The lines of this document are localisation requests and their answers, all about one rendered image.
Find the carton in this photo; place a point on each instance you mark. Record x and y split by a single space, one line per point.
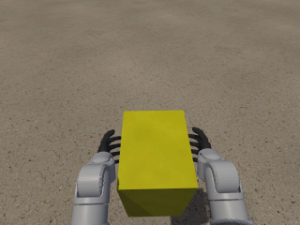
156 173

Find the left robot forearm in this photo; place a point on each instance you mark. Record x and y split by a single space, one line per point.
92 190

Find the robot right hand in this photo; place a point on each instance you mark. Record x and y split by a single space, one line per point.
202 143

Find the robot left hand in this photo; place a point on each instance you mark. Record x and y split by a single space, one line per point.
105 144

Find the right robot forearm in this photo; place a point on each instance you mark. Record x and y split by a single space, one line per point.
224 189

